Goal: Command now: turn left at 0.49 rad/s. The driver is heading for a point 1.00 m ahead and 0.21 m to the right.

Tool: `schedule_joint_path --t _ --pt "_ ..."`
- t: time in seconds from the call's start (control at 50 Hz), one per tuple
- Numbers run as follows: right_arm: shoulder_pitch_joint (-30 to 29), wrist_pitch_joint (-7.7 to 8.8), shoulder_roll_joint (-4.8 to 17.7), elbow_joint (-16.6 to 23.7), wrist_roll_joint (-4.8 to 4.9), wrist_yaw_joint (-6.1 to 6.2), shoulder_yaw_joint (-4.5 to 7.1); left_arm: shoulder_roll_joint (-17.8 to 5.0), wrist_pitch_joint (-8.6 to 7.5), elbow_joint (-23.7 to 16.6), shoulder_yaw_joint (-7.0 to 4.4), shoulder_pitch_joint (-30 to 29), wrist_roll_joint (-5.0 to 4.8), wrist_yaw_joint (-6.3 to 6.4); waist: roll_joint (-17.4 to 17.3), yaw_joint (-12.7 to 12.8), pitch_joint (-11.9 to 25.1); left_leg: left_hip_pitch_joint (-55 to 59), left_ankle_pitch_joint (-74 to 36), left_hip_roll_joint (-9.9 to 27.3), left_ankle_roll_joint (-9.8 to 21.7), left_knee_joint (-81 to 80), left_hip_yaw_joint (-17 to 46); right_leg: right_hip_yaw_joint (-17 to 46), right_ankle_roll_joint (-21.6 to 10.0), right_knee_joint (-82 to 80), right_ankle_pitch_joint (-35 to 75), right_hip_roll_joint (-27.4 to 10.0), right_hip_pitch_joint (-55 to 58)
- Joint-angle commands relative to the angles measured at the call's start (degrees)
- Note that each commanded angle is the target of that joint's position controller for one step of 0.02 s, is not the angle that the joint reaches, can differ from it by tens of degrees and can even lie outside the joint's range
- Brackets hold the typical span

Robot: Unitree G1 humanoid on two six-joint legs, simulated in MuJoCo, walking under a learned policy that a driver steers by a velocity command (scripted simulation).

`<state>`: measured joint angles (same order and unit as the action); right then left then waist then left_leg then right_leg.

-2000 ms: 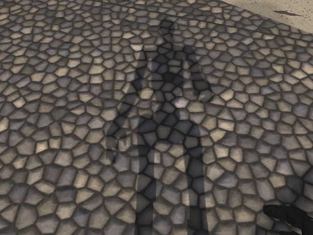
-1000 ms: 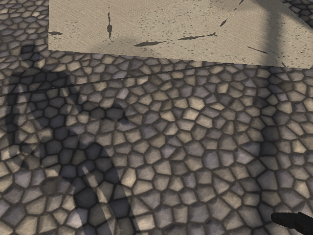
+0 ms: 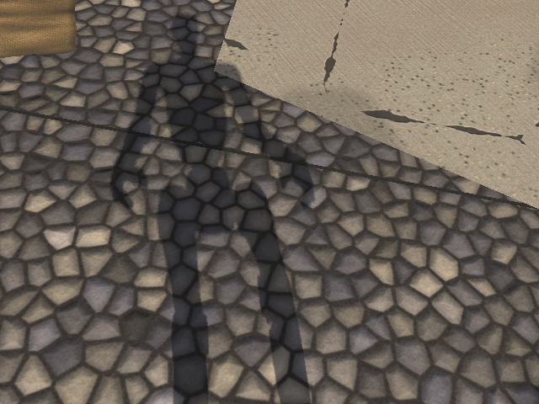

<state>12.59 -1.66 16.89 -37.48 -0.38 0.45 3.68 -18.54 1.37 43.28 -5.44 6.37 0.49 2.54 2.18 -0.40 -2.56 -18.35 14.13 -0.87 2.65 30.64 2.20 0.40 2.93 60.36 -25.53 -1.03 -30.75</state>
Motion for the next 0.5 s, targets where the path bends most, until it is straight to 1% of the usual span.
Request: schedule_joint_path --t 0.02,0.04,0.06,0.08,0.1,0.12,0.14,0.18,0.22,0.26,0.3,0.34,0.38,0.4,0.42,0.44,0.46,0.48,0.5 --pt "-3.3 1.15 8.1 4.9 0.41 1.11 1.84 -4.9 -0.80 -3.2 -1.44 0.2 -0.14 0.28 -10.1 1.2 8.4 10.3 -22.9 12.8 9.4 -11.0 14.8 3.0 0.9 6.3 4.7 0.0 -5.2" --pt "-2.9 1.16 7.7 4.8 0.20 1.27 1.63 -4.4 -0.87 -2.9 -1.26 0.5 -0.46 0.10 -9.7 1.1 9.1 11.0 -23.9 12.4 9.5 -10.7 13.9 2.8 1.2 5.2 5.8 0.2 -4.3" --pt "-1.6 1.26 7.2 4.4 0.42 1.40 1.53 -4.0 -1.01 -2.8 -1.00 0.7 -0.62 -0.20 -9.2 0.7 9.9 12.5 -17.0 11.7 9.3 -11.7 13.7 2.6 1.3 1.7 7.5 -0.2 -4.3" --pt "-0.1 1.32 7.2 3.8 0.74 1.47 1.52 -3.5 -1.18 -3.0 -0.68 -0.2 -0.77 -0.59 -9.6 -0.3 9.4 13.5 -5.9 11.3 9.2 -13.4 14.6 2.2 1.3 -2.7 9.1 -0.5 -4.7" --pt "1.1 1.39 7.6 3.3 0.89 1.50 1.62 -3.3 -1.45 -3.4 -0.45 -1.7 -0.89 -1.02 -10.8 -1.4 8.2 13.8 4.2 11.3 9.3 -15.5 16.3 1.8 1.2 -6.6 9.9 -0.5 -4.8" --pt "1.3 1.56 7.7 2.8 0.63 1.50 1.47 -3.4 -1.80 -3.4 -0.26 -2.2 -1.05 -1.54 -12.2 -1.8 7.0 13.9 9.5 12.1 9.4 -17.2 17.6 1.5 1.0 -10.1 10.3 -0.8 -4.5" --pt "1.5 1.78 7.7 2.3 0.27 1.45 1.37 -3.4 -2.22 -3.2 -0.03 -2.6 -1.21 -2.05 -12.9 -2.3 5.7 13.7 11.2 12.7 9.5 -18.4 18.1 1.2 0.8 -13.3 10.3 -1.1 -3.5" --pt "2.3 2.39 9.0 1.4 -0.03 1.13 1.65 -3.7 -3.15 -3.2 0.23 -3.6 -1.46 -2.73 -11.9 -3.5 3.7 13.3 11.9 14.0 9.8 -19.4 18.3 0.6 -0.3 -17.8 9.8 -1.7 -2.0" --pt "3.1 3.11 10.0 0.4 0.07 0.74 1.91 -3.6 -3.94 -3.0 0.51 -3.5 -1.69 -3.19 -10.5 -4.1 2.2 12.6 13.2 15.0 10.1 -20.2 18.2 0.1 -1.7 -20.5 9.0 -1.9 -0.8" --pt "3.1 3.68 10.3 -0.3 0.34 0.36 2.03 -3.5 -4.48 -2.9 0.81 -3.2 -1.96 -3.57 -9.8 -4.2 1.0 12.0 14.4 15.5 10.2 -20.8 17.6 -0.4 -3.2 -22.5 8.0 -2.0 0.2" --pt "2.8 4.02 10.4 -0.9 0.72 -0.03 2.14 -3.4 -4.84 -2.9 1.09 -2.6 -2.17 -3.91 -9.2 -3.8 0.3 11.6 14.6 15.9 10.1 -21.1 16.5 -0.9 -4.6 -24.3 7.3 -2.0 1.7" --pt "2.0 4.13 10.4 -1.3 1.16 -0.38 2.26 -3.2 -5.06 -2.5 1.37 -1.3 -2.32 -4.25 -8.3 -2.7 0.4 10.4 13.6 15.8 9.6 -20.7 14.2 -1.9 -6.1 -27.0 8.4 -1.7 5.3" --pt "0.2 4.03 9.8 -1.4 1.58 -0.65 2.23 -2.8 -5.16 -0.9 1.46 2.6 -2.09 -4.40 -6.7 0.0 1.4 6.3 12.5 13.9 8.0 -17.5 9.8 -3.9 -7.3 -31.5 12.1 -0.1 13.8" --pt "0.0 4.06 8.7 -1.4 1.35 -0.75 1.92 -3.2 -5.05 0.5 1.20 6.1 -2.14 -4.25 -6.0 1.6 2.4 3.6 11.4 12.4 6.8 -14.0 7.3 -4.3 -7.9 -32.4 11.5 0.9 19.2" --pt "-0.8 4.32 6.4 -1.1 0.77 -0.77 1.18 -4.8 -4.95 2.1 0.52 11.6 -2.51 -3.85 -4.0 3.9 4.1 -0.7 8.2 9.9 4.7 -6.9 3.6 -0.9 -9.2 -33.3 10.0 -0.5 26.5" --pt "-3.2 5.04 2.5 1.1 -0.28 -0.88 -0.02 -10.1 -5.01 2.8 -0.76 17.3 -2.29 -3.23 7.2 5.2 5.6 -10.9 5.5 2.9 -0.2 12.3 -4.9 17.0 -14.0 -40.6 3.7 -10.9 34.2" --pt "-5.8 6.50 3.9 4.3 0.06 -0.70 0.22 -14.4 -5.49 2.7 -1.84 20.7 -1.83 -3.89 15.9 6.7 4.9 -27.6 17.1 -3.2 -2.7 26.5 -3.4 39.9 -22.5 -48.5 -5.0 -18.9 40.9" --pt "-5.6 7.64 7.4 3.9 1.49 -0.95 1.04 -10.7 -6.12 1.6 -0.78 18.7 -1.42 -4.00 9.3 6.1 2.9 -33.2 16.4 0.6 -2.2 33.0 1.5 39.7 -22.7 -49.1 -7.5 -19.7 41.5" --pt "-5.4 8.35 8.1 3.3 1.91 -1.44 1.22 -8.3 -6.41 0.6 -0.13 16.6 -1.20 -3.91 6.7 5.1 1.2 -34.2 10.8 2.5 -1.5 33.7 2.3 34.5 -20.8 -48.6 -4.1 -17.1 40.2"
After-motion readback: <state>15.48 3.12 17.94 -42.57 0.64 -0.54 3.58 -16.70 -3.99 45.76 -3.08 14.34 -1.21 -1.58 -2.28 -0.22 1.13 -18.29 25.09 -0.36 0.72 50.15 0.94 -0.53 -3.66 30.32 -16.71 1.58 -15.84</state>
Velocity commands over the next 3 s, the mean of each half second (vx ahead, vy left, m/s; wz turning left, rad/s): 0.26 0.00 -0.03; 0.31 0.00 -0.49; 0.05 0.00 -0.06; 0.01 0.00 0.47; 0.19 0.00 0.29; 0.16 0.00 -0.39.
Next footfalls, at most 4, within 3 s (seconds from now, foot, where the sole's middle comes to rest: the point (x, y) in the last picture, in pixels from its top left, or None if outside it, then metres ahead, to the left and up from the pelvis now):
0.42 right None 0.12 -0.14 -0.78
0.86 left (262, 389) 0.48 -0.02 -0.78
1.22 right None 0.37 -0.23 -0.78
2.00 right None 0.42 -0.25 -0.78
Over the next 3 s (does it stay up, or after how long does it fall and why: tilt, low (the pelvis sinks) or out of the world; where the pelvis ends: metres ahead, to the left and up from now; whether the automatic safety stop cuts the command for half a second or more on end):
stays up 0.59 -0.11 -0.01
